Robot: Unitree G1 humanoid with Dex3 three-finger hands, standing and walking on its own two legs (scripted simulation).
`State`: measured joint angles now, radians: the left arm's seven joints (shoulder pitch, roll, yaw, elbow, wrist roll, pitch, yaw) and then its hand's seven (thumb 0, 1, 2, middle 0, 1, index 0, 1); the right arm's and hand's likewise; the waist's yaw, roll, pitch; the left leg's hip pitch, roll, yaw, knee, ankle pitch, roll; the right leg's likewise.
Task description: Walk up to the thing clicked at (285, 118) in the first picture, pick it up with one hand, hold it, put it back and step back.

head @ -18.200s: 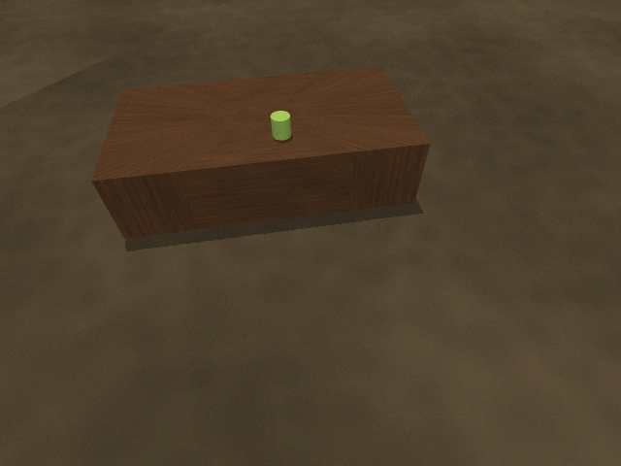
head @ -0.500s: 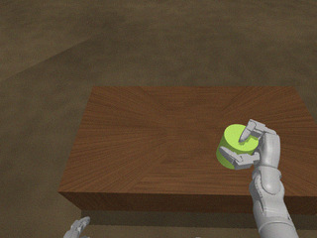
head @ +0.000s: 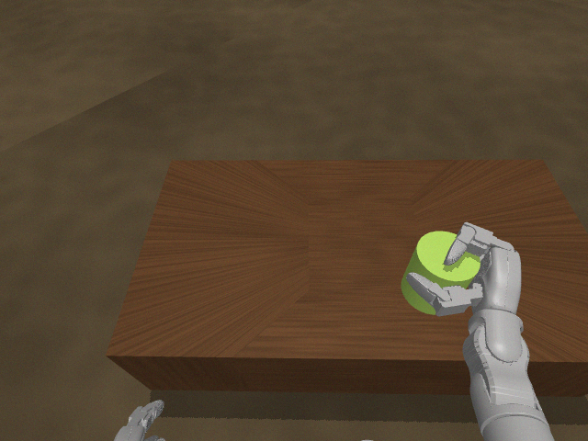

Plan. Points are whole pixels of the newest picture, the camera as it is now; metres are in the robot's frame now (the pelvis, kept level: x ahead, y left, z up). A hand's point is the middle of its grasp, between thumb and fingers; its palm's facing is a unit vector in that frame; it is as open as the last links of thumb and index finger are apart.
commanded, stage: hold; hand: right
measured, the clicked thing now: (437, 273) +0.34 -0.18 +0.03
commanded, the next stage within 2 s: crouch in 0.52 s
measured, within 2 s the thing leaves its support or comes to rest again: neither
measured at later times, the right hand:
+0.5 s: hand (442, 260) +0.34 -0.17 +0.05, palm faces +0.25 +0.97 +0.00, open 6.8 cm
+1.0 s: hand (432, 270) +0.37 -0.19 -0.01, palm faces +0.28 +0.96 +0.00, open 6.7 cm
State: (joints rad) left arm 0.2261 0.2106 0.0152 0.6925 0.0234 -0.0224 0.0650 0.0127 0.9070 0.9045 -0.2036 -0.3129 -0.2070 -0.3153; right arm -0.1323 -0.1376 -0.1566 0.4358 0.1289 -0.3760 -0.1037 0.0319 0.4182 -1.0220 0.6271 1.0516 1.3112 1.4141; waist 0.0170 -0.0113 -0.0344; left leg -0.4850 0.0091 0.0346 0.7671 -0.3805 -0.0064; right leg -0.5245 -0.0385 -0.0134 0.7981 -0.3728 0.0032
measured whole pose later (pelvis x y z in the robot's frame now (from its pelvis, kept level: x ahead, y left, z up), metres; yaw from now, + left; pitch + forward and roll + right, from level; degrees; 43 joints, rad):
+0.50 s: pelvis +0.00 +0.00 +0.00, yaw +0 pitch +6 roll +1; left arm 0.24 0.21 0.01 0.69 0.02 -0.02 0.06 0.01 0.90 0.90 -0.20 -0.31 -0.21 -0.32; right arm -0.15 -0.14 -0.16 0.45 0.13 -0.37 -0.11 0.03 0.42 -1.02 0.62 1.05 1.30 1.40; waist 0.02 -0.01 -0.03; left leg -0.50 0.01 0.03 0.77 -0.38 0.00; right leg -0.53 -0.04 -0.02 0.80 -0.37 0.01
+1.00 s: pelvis -0.01 +0.01 -0.03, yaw +0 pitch +14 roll +1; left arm 0.20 0.22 0.02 0.69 0.05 -0.04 0.04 0.01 0.89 0.93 -0.19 -0.30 -0.19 -0.31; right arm -0.33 -0.18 -0.26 0.71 0.11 -0.50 -0.08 0.03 0.41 -1.01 0.62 1.05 1.34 1.42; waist 0.05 0.02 -0.06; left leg -0.77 0.01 0.03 0.98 -0.45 0.00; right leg -0.80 -0.04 -0.01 0.99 -0.43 0.01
